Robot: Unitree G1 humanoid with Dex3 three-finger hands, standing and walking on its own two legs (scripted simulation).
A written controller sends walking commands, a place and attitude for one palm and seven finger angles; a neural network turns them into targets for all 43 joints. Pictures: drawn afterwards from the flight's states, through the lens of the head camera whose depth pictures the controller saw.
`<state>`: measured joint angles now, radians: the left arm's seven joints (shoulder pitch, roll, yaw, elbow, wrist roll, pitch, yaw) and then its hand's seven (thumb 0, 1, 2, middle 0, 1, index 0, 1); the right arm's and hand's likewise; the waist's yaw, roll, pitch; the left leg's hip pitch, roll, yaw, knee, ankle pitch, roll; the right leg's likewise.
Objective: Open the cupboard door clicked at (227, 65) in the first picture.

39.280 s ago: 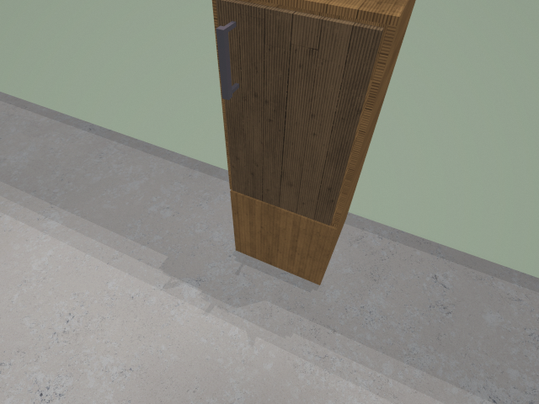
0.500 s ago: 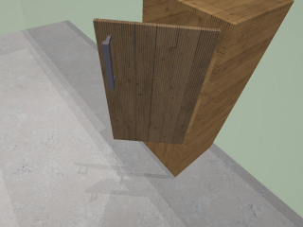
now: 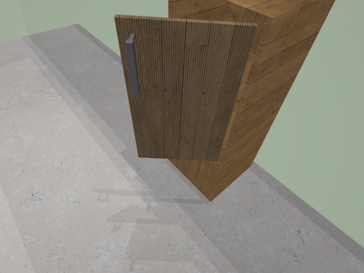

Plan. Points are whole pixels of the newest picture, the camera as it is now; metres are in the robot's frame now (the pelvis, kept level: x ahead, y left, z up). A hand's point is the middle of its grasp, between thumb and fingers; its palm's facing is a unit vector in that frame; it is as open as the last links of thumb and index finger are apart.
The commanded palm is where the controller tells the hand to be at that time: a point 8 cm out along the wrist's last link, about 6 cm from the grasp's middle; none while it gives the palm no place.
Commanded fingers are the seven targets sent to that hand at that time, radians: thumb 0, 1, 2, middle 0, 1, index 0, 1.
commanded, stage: come to a stop and stand still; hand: left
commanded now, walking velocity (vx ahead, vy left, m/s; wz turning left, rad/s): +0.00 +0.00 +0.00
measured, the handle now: (134, 66) +0.60 +0.16 +0.14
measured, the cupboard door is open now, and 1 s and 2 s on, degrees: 47 47 47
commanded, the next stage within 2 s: look again from close up in 0.32 s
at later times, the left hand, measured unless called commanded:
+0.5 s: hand out of the picture -0.06 +0.16 -0.17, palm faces +0.03 -0.98 -0.18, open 7.4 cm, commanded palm none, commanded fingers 0.00 0.90 0.90 -0.20 -0.30 -0.20 -0.30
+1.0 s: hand out of the picture -0.01 +0.15 -0.17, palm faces +0.03 -0.98 -0.18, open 7.4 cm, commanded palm none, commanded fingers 0.00 0.90 0.90 -0.20 -0.30 -0.20 -0.30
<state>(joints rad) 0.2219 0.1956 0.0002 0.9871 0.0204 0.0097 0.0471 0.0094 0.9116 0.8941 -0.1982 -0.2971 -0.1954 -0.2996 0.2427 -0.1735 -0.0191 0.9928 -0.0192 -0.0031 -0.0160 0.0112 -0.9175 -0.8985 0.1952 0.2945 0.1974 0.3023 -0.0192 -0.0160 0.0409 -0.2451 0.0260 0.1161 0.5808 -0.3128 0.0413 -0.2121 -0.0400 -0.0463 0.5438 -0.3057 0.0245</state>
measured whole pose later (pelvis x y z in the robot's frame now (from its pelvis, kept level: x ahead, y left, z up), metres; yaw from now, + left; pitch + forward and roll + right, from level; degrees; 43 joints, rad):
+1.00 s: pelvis -0.01 -0.02 +0.01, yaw +1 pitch -1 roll +0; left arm 0.31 0.16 -0.01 1.08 0.02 -0.01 0.04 0.01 0.91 0.89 -0.20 -0.30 -0.20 -0.30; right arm 0.29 -0.13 0.01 1.13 -0.01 -0.02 -0.02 0.01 -0.92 -0.90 0.20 0.29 0.20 0.30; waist 0.00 -0.02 0.01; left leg -0.20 0.02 0.10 0.44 -0.23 0.02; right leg -0.18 -0.03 -0.06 0.44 -0.25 0.01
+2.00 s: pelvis +0.02 -0.01 +0.00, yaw -1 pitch -1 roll +0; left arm 0.22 0.21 0.01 0.96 0.02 0.00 0.05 0.01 0.91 0.89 -0.20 -0.30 -0.20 -0.30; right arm 0.22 -0.18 -0.02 0.96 -0.02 0.00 -0.02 0.01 -0.92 -0.90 0.20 0.29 0.20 0.30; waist 0.00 0.02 0.04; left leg -0.23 0.02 0.10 0.61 -0.36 0.02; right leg -0.22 -0.04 -0.03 0.61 -0.38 0.01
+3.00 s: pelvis +0.03 -0.04 +0.01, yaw +0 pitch +0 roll +1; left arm 0.23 0.19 0.00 1.10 0.02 -0.02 0.03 0.01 0.91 0.89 -0.20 -0.30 -0.20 -0.30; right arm 0.22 -0.17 0.01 1.12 -0.02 -0.03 -0.02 0.01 -0.91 -0.90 0.20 0.29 0.20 0.30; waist 0.01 -0.01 0.03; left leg -0.17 0.04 0.07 0.44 -0.27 -0.02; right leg -0.17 -0.01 -0.06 0.47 -0.30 -0.03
